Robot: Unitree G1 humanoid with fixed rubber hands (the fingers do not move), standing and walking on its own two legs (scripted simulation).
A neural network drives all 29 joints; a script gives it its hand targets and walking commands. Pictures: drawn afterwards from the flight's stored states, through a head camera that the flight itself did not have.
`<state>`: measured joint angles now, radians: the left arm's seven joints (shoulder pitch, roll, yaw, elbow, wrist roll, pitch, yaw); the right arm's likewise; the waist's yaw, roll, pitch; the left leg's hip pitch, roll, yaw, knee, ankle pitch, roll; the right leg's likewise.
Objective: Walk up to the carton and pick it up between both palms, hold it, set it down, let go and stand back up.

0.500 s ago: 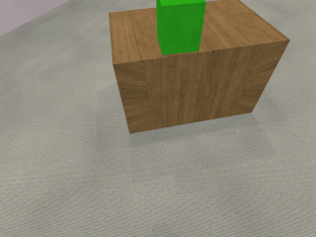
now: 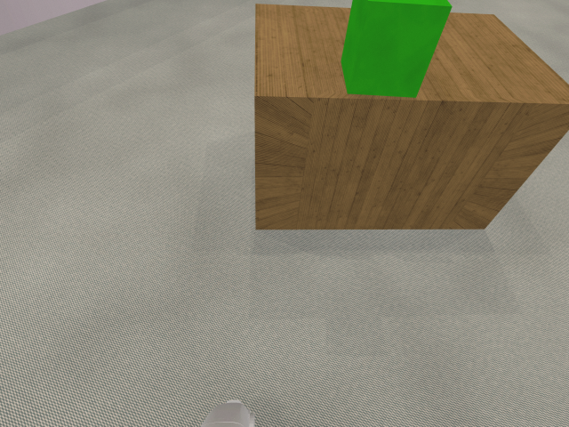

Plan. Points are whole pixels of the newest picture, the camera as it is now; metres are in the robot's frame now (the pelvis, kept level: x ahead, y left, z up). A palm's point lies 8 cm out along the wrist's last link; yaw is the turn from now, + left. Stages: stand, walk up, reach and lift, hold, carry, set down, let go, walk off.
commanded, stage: walk up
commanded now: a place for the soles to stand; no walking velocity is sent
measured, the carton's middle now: (387, 38) +1.11 -0.29 +0.04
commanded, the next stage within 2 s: none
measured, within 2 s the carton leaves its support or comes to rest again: neither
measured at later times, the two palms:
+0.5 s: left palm out of the picture +0.14 +0.19 -0.10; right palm out of the picture +0.06 -0.32 -0.11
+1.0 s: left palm (214, 414) +0.17 +0.13 -0.15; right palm (502, 343) +0.27 -0.35 -0.10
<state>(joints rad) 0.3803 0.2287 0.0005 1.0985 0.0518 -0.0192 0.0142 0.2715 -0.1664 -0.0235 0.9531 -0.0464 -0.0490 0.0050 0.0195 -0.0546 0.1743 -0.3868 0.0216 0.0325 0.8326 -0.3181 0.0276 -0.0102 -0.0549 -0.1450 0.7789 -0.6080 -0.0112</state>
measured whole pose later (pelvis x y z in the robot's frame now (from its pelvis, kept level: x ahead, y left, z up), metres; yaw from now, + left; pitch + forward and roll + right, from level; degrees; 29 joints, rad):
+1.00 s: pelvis +0.20 -0.12 +0.01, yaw +6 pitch -6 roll -2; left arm 0.32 0.27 -0.01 0.99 0.04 0.06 -0.04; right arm 0.34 -0.17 -0.01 0.82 -0.02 -0.05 -0.04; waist 0.01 -0.06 0.11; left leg -0.41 0.01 0.04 0.82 -0.32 0.04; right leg -0.48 -0.02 -0.01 1.22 -0.49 0.04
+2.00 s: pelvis +0.49 -0.25 +0.02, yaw +2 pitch -4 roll +1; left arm 0.30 0.28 0.04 0.91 0.05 0.02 -0.04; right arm 0.31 -0.15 0.00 0.84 -0.05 -0.07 -0.03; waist 0.01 -0.07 0.13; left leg -0.26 0.07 0.12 0.68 -0.34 -0.01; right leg -0.52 -0.10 -0.02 1.02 -0.41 0.04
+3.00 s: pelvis +0.58 -0.27 +0.04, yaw +3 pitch -3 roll +0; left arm 0.25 0.21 -0.05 1.07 0.01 0.00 0.00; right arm 0.23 -0.21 0.03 1.06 0.00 0.00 0.00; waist 0.02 -0.01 0.07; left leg -0.14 0.03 0.03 0.52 -0.34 -0.02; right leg -0.28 -0.08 -0.08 0.52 -0.19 0.02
